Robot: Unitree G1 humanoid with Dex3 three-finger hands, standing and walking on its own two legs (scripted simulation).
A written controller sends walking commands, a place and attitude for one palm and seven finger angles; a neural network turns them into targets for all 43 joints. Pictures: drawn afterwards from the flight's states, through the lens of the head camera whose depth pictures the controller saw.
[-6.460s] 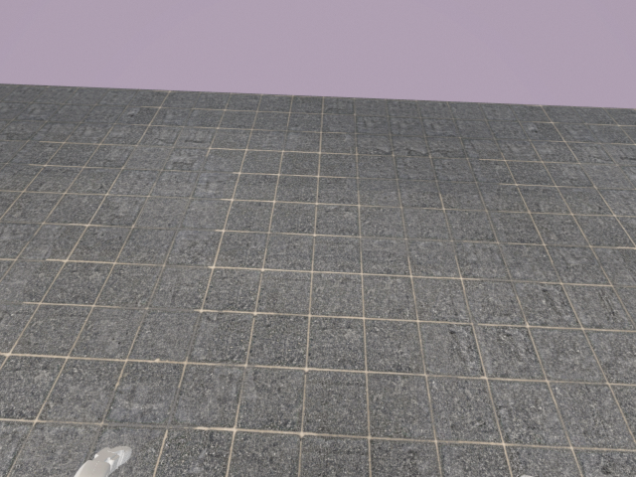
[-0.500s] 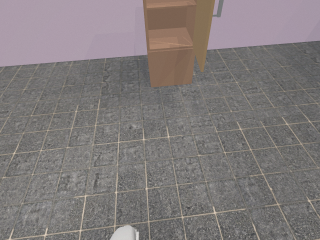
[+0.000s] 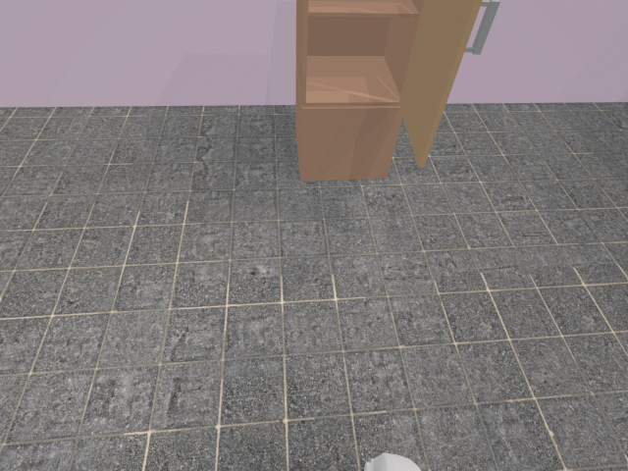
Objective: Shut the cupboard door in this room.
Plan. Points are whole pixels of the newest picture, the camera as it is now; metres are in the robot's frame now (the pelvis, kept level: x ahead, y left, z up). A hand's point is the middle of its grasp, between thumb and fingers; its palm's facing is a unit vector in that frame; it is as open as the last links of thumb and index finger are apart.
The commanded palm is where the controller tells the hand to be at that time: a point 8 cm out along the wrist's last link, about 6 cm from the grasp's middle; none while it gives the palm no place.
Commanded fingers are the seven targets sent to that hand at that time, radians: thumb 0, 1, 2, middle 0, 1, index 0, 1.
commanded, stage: turn or walk to find it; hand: left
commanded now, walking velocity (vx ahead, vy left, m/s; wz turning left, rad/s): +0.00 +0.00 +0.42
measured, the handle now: (477, 27) +1.11 -0.35 +0.08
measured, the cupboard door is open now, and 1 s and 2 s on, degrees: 87 87 87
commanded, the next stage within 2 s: stand and wait in 0.06 s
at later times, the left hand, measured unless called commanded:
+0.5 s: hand out of the picture +0.11 +0.14 -0.16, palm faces +0.15 -0.96 -0.25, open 7.2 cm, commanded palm none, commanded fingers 0.00 0.90 0.90 -0.20 -0.30 -0.20 -0.30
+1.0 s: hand out of the picture +0.04 +0.14 -0.17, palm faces +0.24 -0.94 -0.25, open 7.4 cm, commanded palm none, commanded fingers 0.00 0.90 0.90 -0.20 -0.30 -0.20 -0.30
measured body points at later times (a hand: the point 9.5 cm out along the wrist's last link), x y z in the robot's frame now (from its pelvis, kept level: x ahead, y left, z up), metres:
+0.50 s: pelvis +0.07 -0.05 +0.00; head +0.09 -0.07 +0.45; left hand +0.11 +0.19 -0.14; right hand +0.11 -0.27 -0.17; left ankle +0.03 +0.09 -0.70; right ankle +0.11 -0.13 -0.74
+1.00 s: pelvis +0.06 -0.05 +0.00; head +0.07 -0.07 +0.44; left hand +0.02 +0.19 -0.15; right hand +0.17 -0.26 -0.17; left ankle +0.03 +0.08 -0.74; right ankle +0.07 -0.16 -0.74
